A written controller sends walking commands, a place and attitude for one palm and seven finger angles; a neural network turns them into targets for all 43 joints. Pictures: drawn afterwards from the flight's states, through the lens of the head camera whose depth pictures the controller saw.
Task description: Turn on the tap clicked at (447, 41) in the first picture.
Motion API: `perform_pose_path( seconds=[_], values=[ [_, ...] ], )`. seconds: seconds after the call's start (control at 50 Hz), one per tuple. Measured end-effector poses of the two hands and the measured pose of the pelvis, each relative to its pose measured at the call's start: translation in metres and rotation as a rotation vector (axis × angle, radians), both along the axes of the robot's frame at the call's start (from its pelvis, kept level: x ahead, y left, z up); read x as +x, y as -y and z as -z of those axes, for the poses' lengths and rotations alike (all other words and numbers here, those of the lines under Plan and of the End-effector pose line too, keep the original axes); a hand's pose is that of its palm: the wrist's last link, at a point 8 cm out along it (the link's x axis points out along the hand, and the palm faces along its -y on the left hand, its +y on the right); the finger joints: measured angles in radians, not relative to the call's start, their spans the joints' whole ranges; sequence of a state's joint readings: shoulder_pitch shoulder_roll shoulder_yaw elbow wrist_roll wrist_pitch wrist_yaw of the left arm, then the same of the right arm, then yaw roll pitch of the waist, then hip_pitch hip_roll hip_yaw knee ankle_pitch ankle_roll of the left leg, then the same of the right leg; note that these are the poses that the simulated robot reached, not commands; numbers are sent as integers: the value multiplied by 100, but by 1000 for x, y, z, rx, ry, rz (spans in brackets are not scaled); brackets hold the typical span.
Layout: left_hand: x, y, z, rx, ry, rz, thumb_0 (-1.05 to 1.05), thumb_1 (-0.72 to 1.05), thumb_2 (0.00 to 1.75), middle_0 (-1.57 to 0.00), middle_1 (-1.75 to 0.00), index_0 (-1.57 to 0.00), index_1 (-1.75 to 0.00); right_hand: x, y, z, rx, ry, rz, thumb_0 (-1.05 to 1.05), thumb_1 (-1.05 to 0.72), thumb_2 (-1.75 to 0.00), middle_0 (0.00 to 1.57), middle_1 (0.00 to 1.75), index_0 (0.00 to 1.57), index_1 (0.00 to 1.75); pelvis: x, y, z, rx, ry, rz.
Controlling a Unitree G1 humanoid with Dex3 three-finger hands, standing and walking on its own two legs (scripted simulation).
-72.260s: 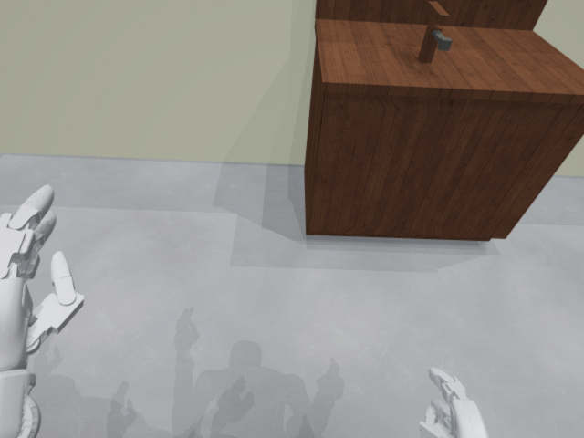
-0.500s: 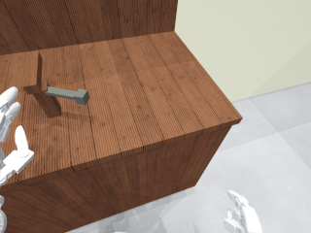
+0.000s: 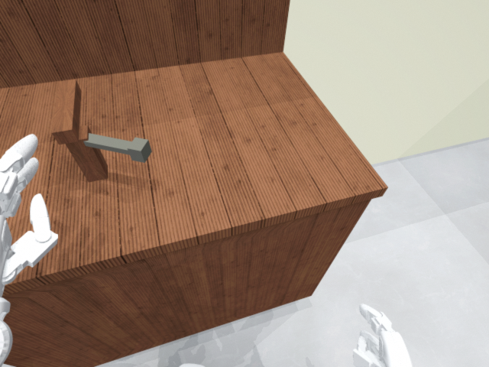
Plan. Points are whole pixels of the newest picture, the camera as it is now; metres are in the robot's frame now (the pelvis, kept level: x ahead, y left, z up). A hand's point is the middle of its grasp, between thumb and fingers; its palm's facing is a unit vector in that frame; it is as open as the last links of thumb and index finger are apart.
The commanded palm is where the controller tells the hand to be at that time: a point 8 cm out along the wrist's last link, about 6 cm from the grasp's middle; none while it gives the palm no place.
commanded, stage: come to a stop and stand still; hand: left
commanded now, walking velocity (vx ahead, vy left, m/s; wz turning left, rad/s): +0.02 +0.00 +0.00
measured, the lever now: (140, 150) +0.42 +0.22 +0.11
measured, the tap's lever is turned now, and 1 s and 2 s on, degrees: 59 59 59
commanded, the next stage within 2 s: look again from close up in 1.26 s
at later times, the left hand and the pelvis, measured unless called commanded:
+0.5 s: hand out of the picture +0.19 +0.32 +0.19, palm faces +0.48 -0.81 -0.34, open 7.4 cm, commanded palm +0.13 +0.33 +0.19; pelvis -0.03 +0.05 +0.00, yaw +0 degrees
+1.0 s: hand (3, 236) +0.22 +0.30 +0.17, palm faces +0.39 -0.85 -0.36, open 7.4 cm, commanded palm +0.16 +0.33 +0.19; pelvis -0.01 +0.05 +0.01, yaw -1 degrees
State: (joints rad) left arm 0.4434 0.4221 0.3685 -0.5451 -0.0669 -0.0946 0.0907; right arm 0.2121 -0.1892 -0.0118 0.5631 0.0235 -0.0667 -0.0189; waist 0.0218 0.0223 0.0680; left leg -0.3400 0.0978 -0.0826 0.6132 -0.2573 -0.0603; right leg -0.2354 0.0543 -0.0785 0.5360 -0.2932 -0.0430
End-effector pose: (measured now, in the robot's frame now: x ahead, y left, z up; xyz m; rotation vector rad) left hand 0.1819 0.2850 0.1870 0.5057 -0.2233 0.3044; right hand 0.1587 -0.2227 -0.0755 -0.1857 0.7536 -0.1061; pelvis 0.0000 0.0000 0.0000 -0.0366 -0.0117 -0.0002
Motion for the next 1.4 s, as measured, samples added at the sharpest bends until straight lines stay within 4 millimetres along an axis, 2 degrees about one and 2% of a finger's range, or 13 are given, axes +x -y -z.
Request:
perform_pose_path(
  seconds=[0.06,0.1,0.14,0.22,0.26,0.32,0.42,0.48,0.64,0.88,1.02,1.26,1.4],
  values=[
    [10,-30,-19,98,109,-17,1,89,89,-22,-30,-21,-31,-8,1,-4,-43,-18,-38,1,-90,-90,20,30,20,30,-6,0,-2,16,0,5],
    [13,-43,-19,77,140,-44,1,89,89,-22,-30,-21,-31,-11,3,-9,-56,4,-38,1,-90,-90,20,30,20,30,-8,-5,-2,20,2,19],
    [13,-41,-14,31,143,-31,1,89,89,-21,-30,-21,-31,-15,4,-13,-61,35,-26,1,-90,-90,20,30,20,30,-12,-13,-2,32,4,29],
    [2,-12,6,-40,68,77,1,90,90,-21,-30,-20,-30,-21,-2,-16,-41,94,6,1,-90,-90,20,30,20,30,-19,-27,-1,28,21,41],
    [-6,-5,12,-48,37,123,1,90,89,-21,-30,-20,-30,-25,-9,-17,-33,101,20,1,-90,-90,20,30,20,30,-22,-31,-1,21,25,37],
    [-19,-15,10,-31,47,129,1,89,89,-22,-30,-21,-31,-31,-21,-18,-39,92,31,1,-90,-90,20,30,20,30,-24,-36,-1,19,32,28],
    [-32,-54,-7,3,144,7,1,89,89,-22,-30,-22,-31,-36,-45,-20,-39,78,-2,1,-90,-90,20,30,20,30,-27,-46,-4,13,37,19],
    [-37,-68,-11,-13,189,-62,1,89,89,-22,-30,-21,-31,-34,-59,-17,-18,81,-42,1,-90,-90,20,30,20,30,-29,-51,-4,12,40,7],
    [-35,-57,9,-98,119,-46,1,90,90,-21,-30,-20,-30,-24,-80,-18,20,101,-90,2,-90,-90,20,30,20,30,-28,-58,-7,8,41,4],
    [-16,-59,-3,-48,125,-30,1,89,89,-21,-30,-21,-31,-8,-61,-26,-29,90,-63,1,-90,-90,20,30,20,30,-15,-55,-11,5,26,6],
    [-4,-54,6,-64,65,-18,1,90,89,-21,-30,-21,-31,2,-51,-24,-40,70,-29,1,-90,-90,20,30,20,30,-4,-55,-12,10,18,10],
    [0,-51,-2,-46,76,-18,1,89,89,-21,-30,-21,-31,17,-54,-24,-21,72,-29,1,-90,-90,20,30,20,30,5,-51,-12,12,20,5],
    [-2,-51,1,-61,55,-44,1,89,89,-21,-30,-21,-31,20,-57,-22,-7,71,-36,1,-90,-90,20,30,20,30,5,-50,-12,14,18,1]
  ],
)
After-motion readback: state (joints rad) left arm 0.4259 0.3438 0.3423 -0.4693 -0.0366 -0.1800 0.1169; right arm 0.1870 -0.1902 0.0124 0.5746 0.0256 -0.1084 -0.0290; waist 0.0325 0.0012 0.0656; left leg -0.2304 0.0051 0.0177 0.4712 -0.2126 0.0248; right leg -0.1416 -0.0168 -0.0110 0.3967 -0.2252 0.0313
